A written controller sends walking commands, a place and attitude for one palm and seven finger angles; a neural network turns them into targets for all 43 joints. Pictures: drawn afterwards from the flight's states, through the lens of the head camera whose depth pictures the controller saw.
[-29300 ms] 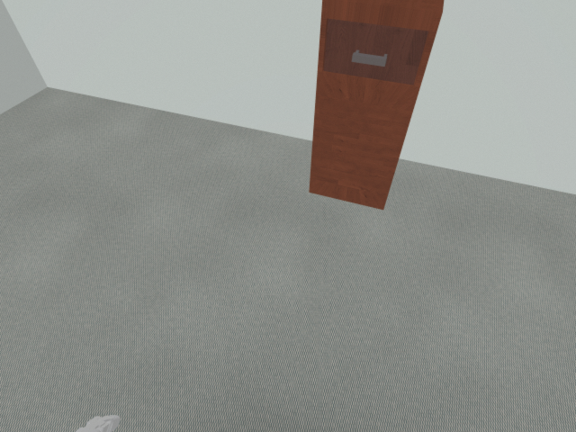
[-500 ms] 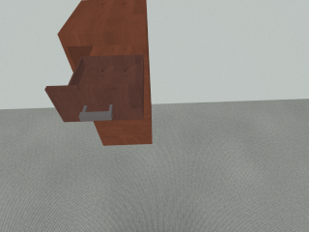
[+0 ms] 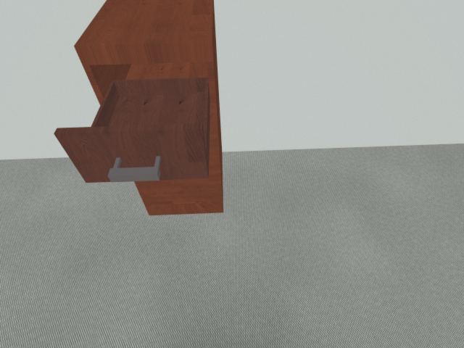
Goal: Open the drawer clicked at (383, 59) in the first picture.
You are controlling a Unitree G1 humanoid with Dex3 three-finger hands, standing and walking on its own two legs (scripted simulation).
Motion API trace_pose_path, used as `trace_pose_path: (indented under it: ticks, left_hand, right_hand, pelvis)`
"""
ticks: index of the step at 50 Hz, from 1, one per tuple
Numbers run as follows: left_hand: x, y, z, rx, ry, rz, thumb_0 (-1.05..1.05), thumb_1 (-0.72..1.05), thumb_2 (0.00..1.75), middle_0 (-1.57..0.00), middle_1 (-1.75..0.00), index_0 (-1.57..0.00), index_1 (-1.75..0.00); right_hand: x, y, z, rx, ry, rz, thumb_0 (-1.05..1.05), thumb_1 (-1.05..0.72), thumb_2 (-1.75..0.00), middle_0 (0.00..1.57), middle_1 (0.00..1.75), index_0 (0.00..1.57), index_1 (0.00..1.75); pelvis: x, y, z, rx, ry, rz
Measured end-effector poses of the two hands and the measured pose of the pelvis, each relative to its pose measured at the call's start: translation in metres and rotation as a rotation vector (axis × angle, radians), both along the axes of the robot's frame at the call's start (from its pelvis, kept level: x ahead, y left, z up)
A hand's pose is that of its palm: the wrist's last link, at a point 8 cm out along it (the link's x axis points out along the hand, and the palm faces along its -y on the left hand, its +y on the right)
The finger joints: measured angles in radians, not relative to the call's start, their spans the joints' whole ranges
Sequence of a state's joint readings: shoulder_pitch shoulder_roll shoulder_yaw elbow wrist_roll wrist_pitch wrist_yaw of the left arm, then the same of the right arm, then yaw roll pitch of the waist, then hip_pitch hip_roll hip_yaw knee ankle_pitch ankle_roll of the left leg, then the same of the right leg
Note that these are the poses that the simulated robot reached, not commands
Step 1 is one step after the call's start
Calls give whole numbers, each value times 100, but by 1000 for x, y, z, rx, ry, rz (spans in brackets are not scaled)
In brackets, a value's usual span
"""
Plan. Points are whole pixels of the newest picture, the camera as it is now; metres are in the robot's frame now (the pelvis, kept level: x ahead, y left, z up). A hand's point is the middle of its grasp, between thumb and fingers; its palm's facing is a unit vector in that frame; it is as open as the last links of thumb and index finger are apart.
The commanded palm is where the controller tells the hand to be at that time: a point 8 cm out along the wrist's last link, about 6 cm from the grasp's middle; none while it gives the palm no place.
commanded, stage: look to check the result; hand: left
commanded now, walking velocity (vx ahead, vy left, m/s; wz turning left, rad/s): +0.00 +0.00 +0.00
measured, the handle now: (136, 167) +0.51 +0.27 -0.04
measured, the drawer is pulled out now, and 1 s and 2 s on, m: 0.30 0.30 0.30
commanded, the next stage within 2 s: stand and wait in 0.42 s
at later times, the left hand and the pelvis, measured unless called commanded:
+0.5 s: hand out of the picture +0.03 +0.17 -0.17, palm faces +0.03 -0.97 -0.23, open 7.4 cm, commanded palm none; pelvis +0.02 -0.02 +0.00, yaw +0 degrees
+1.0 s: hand out of the picture +0.06 +0.17 -0.16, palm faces +0.03 -0.96 -0.27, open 7.4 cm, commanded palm none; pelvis +0.03 -0.03 +0.00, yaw +0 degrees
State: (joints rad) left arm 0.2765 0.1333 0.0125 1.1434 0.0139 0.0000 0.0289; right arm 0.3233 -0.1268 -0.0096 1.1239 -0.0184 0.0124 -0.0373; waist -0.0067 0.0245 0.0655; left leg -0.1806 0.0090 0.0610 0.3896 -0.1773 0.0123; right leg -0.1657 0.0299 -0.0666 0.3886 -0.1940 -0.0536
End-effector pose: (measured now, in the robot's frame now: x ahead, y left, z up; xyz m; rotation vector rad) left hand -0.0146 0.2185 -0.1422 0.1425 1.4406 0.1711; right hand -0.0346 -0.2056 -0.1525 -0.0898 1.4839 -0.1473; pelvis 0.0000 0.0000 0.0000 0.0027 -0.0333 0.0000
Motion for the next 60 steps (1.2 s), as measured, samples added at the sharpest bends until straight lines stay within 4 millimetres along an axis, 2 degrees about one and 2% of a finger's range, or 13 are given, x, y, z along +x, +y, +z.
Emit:
trace_pose_path:
  ticks: [24, 38, 60]
  left_hand:
    - [40, -4, 6, 33, -60, -17, 1, 90, 90, -20, -30, -20, -30]
    - [58, -4, 10, 60, -78, -23, 1, 90, 90, -20, -30, -20, -30]
    - [73, -2, 11, 73, -82, -21, 1, 90, 90, -20, -30, -20, -30]
  right_hand:
    - [50, -30, 0, -24, -68, 29, 0, -91, -90, 20, 30, 19, 30]
    - [62, -47, -1, -36, -69, 40, 0, -91, -90, 20, 30, 19, 30]
    - [75, -65, 3, -70, -65, 45, 0, -91, -90, 20, 30, 19, 30]
  pelvis:
    - [17, -15, 1, 4, -1, 3]
    - [26, -25, 2, 6, 1, 6]
    - [36, -31, 2, 2, 7, 5]
